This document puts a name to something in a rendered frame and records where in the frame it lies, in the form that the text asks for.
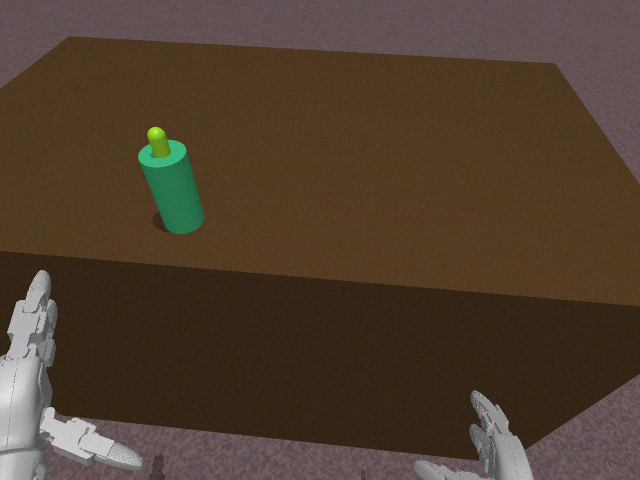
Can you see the left robot hand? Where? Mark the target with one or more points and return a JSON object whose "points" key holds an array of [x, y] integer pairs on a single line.
{"points": [[26, 418]]}

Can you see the right robot hand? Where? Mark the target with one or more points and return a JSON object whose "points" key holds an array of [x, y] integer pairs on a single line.
{"points": [[502, 457]]}

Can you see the bottle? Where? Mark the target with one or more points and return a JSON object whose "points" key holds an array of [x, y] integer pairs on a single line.
{"points": [[168, 172]]}

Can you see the left robot arm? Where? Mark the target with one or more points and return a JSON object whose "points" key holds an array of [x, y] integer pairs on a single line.
{"points": [[23, 464]]}

